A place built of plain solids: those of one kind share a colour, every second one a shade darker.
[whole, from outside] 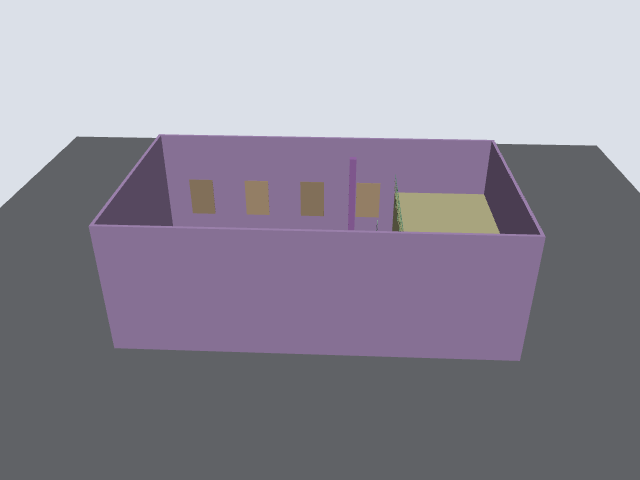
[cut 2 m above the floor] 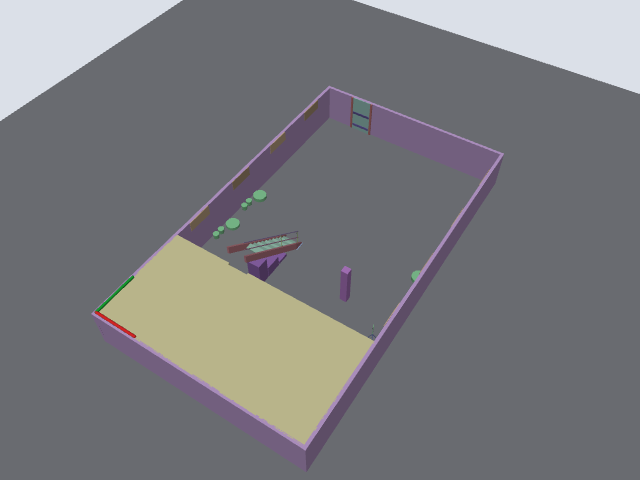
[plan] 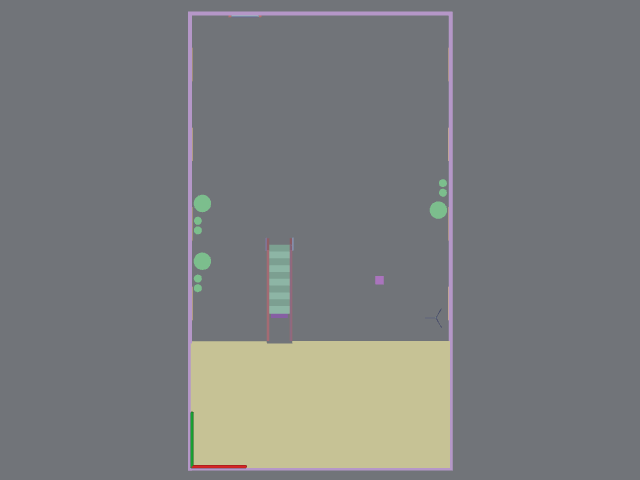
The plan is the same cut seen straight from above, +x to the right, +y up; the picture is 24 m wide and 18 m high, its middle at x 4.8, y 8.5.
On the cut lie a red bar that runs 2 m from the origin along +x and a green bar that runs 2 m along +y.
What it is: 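A pumping station 9.6 x 16.9 m, 6.0 m high; the engine floor; at the rear the gallery 4.6 m deep at 2.99 m over closed stores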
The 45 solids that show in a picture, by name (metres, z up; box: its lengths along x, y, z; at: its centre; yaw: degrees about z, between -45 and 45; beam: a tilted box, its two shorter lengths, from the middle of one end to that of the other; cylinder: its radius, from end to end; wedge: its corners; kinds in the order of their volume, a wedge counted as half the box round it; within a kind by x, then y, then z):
{
 "loft_1": {"box": [2.85, 0.1, 3.04], "at": [1.38, 4.66, 1.47]},
 "loft_2": {"box": [9.73, 4.67, 3.04], "at": [4.82, 2.29, 1.47]},
 "loft_3": {"box": [5.92, 0.1, 3.04], "at": [6.72, 4.66, 1.47]},
 "wall_1": {"box": [0.15, 17.22, 6.03], "at": [-0.07, 8.46, 2.96]},
 "wall_2": {"box": [9.93, 0.15, 6.03], "at": [4.82, -0.07, 2.96]},
 "wall_3": {"box": [9.93, 0.15, 6.03], "at": [4.82, 17.0, 2.96]},
 "wall_4": {"box": [0.15, 17.22, 6.03], "at": [9.71, 8.46, 2.96]},
 "under_1": {"box": [0.63, 0.56, 1.34], "at": [3.28, 5.86, 0.62]},
 "under_2": {"box": [0.63, 0.76, 0.63], "at": [3.28, 6.56, 0.27]},
 "under_3": {"box": [0.63, 0.56, 0.21], "at": [3.28, 7.28, 0.06]},
 "post_1": {"box": [0.32, 0.32, 6.03], "at": [7.03, 6.99, 2.96]},
 "winf_1": {"box": [0.028, 1.26, 2.03], "at": [0.01, 6.12, 2.5]},
 "winf_2": {"box": [0.028, 1.26, 2.03], "at": [0.01, 9.11, 2.5]},
 "winf_3": {"box": [0.028, 1.26, 2.03], "at": [0.01, 12.09, 2.5]},
 "winf_4": {"box": [0.028, 1.26, 2.03], "at": [0.01, 15.08, 2.5]},
 "winf_5": {"box": [0.028, 1.26, 2.03], "at": [9.62, 6.12, 2.5]},
 "winf_6": {"box": [0.028, 1.26, 2.03], "at": [9.62, 9.11, 2.5]},
 "winf_7": {"box": [0.028, 1.26, 2.03], "at": [9.62, 12.09, 2.5]},
 "winf_8": {"box": [0.028, 1.26, 2.03], "at": [9.62, 15.08, 2.5]},
 "stair_string_left_1": {"wedge": [[3.67, 4.71, 2.67], [3.67, 4.71, 3.06], [3.67, 8.13, 0.0], [3.67, 8.13, 0.39], [3.75, 4.71, 2.67], [3.75, 4.71, 3.06], [3.75, 8.13, 0.0], [3.75, 8.13, 0.39]]},
 "stair_string_right_1": {"wedge": [[2.81, 4.71, 2.67], [2.81, 4.71, 3.06], [2.81, 8.12, 0.0], [2.81, 8.12, 0.39], [2.89, 4.71, 2.67], [2.89, 4.71, 3.06], [2.89, 8.12, 0.0], [2.89, 8.12, 0.39]]},
 "hose_1": {"cylinder": 0.15, "from": [0.22, 6.69, 0.21], "to": [0.22, 6.69, 0.28]},
 "hose_2": {"cylinder": 0.15, "from": [0.22, 7.05, 0.21], "to": [0.22, 7.05, 0.28]},
 "hose_3": {"cylinder": 0.15, "from": [0.22, 8.86, 0.21], "to": [0.22, 8.86, 0.28]},
 "hose_4": {"cylinder": 0.15, "from": [0.22, 9.22, 0.21], "to": [0.22, 9.22, 0.28]},
 "hose_5": {"cylinder": 0.33, "from": [0.39, 7.7, 0.0], "to": [0.39, 7.7, 0.15]},
 "hose_6": {"cylinder": 0.33, "from": [0.39, 9.87, 0.0], "to": [0.39, 9.87, 0.2]},
 "hose_7": {"cylinder": 0.33, "from": [9.24, 9.62, 0.0], "to": [9.24, 9.62, 0.2]},
 "hose_8": {"cylinder": 0.15, "from": [9.41, 10.27, 0.21], "to": [9.41, 10.27, 0.28]},
 "hose_9": {"cylinder": 0.15, "from": [9.41, 10.63, 0.21], "to": [9.41, 10.63, 0.28]},
 "stair_kneerail_left_1": {"wedge": [[3.7, 4.72, 3.42], [3.7, 4.74, 3.44], [3.7, 8.34, 0.58], [3.7, 8.36, 0.61], [3.72, 4.72, 3.42], [3.72, 4.74, 3.44], [3.72, 8.34, 0.58], [3.72, 8.36, 0.61]]},
 "stair_handrail_left_1": {"wedge": [[3.7, 4.72, 3.84], [3.7, 4.74, 3.86], [3.7, 8.34, 1.0], [3.7, 8.36, 1.03], [3.72, 4.72, 3.84], [3.72, 4.74, 3.86], [3.72, 8.34, 1.0], [3.72, 8.36, 1.03]]},
 "door_leaf_1": {"box": [1.02, 0.04, 2.1], "at": [1.99, 16.9, 1.0]},
 "stair_tread_1": {"wedge": [[2.89, 5.73, 1.94], [2.89, 5.73, 2.0], [2.89, 6.02, 1.94], [2.89, 6.02, 2.0], [3.67, 5.73, 1.94], [3.67, 5.73, 2.0], [3.67, 6.02, 1.94], [3.67, 6.02, 2.0]]},
 "stair_tread_2": {"wedge": [[2.89, 5.99, 1.74], [2.89, 5.99, 1.8], [2.89, 6.28, 1.74], [2.89, 6.28, 1.8], [3.67, 5.99, 1.74], [3.67, 5.99, 1.8], [3.67, 6.28, 1.74], [3.67, 6.28, 1.8]]},
 "stair_tread_3": {"wedge": [[2.89, 6.24, 1.54], [2.89, 6.24, 1.59], [2.89, 6.53, 1.54], [2.89, 6.53, 1.6], [3.67, 6.24, 1.54], [3.67, 6.24, 1.6], [3.67, 6.53, 1.54], [3.67, 6.53, 1.6]]},
 "stair_tread_4": {"wedge": [[2.89, 6.5, 1.34], [2.89, 6.5, 1.4], [2.89, 6.79, 1.34], [2.89, 6.79, 1.39], [3.67, 6.5, 1.34], [3.67, 6.5, 1.4], [3.67, 6.79, 1.34], [3.67, 6.79, 1.4]]},
 "stair_tread_5": {"wedge": [[2.89, 6.75, 1.14], [2.89, 6.75, 1.2], [2.89, 7.05, 1.14], [2.89, 7.05, 1.2], [3.67, 6.75, 1.14], [3.67, 6.75, 1.2], [3.67, 7.04, 1.14], [3.67, 7.04, 1.2]]},
 "stair_tread_6": {"wedge": [[2.89, 7.01, 0.94], [2.89, 7.01, 1.0], [2.89, 7.3, 0.94], [2.89, 7.3, 1.0], [3.67, 7.01, 0.94], [3.67, 7.01, 1.0], [3.67, 7.3, 0.94], [3.67, 7.3, 1.0]]},
 "stair_tread_7": {"wedge": [[2.89, 7.27, 0.74], [2.89, 7.27, 0.8], [2.89, 7.56, 0.74], [2.89, 7.56, 0.79], [3.67, 7.26, 0.74], [3.67, 7.26, 0.8], [3.67, 7.56, 0.74], [3.67, 7.56, 0.8]]},
 "stair_tread_8": {"wedge": [[2.89, 7.52, 0.54], [2.89, 7.52, 0.6], [2.89, 7.81, 0.54], [2.89, 7.81, 0.6], [3.67, 7.52, 0.55], [3.67, 7.52, 0.6], [3.67, 7.81, 0.54], [3.67, 7.81, 0.6]]},
 "stair_tread_9": {"wedge": [[2.89, 7.77, 0.34], [2.89, 7.77, 0.4], [2.89, 8.06, 0.4], [2.89, 8.07, 0.34], [3.67, 7.78, 0.34], [3.67, 7.78, 0.4], [3.67, 8.07, 0.34], [3.67, 8.07, 0.4]]},
 "stair_tread_10": {"wedge": [[2.89, 8.03, 0.14], [2.89, 8.03, 0.2], [2.89, 8.32, 0.14], [2.89, 8.32, 0.2], [3.67, 8.03, 0.14], [3.67, 8.03, 0.2], [3.67, 8.32, 0.14], [3.67, 8.32, 0.2]]},
 "door_jamb_1": {"box": [0.1, 0.07, 2.21], "at": [1.42, 16.89, 1.05]},
 "door_jamb_2": {"box": [0.1, 0.07, 2.21], "at": [2.56, 16.89, 1.05]}
}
